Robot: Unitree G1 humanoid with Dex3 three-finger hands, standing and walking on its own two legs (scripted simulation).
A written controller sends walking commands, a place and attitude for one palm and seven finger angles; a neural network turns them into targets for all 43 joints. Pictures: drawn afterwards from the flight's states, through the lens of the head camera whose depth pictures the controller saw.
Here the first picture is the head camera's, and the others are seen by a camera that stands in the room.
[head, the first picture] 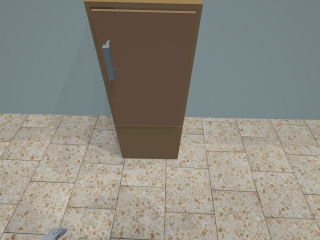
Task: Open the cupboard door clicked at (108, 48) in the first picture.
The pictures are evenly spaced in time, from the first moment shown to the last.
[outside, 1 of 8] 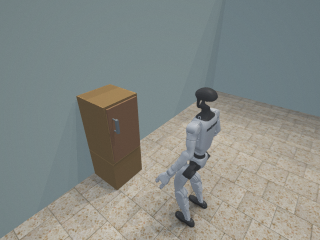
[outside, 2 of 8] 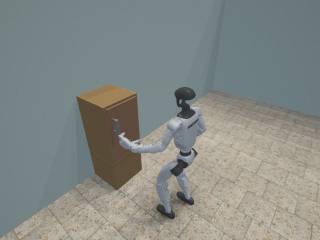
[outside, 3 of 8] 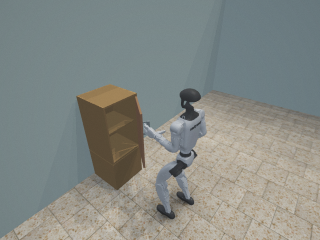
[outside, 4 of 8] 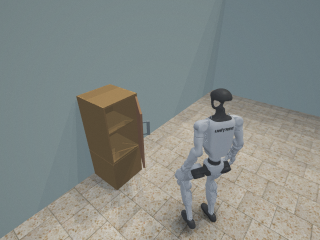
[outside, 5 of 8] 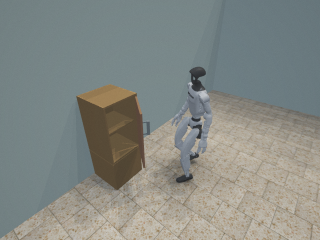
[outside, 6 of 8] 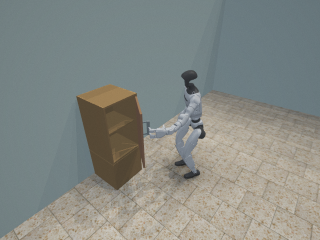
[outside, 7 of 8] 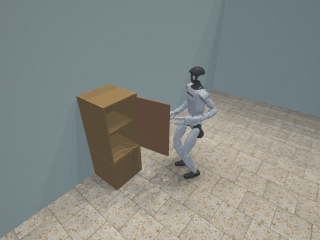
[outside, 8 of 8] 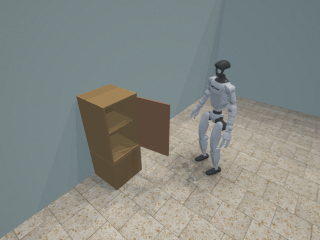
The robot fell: no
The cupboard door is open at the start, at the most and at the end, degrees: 0 100 99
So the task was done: yes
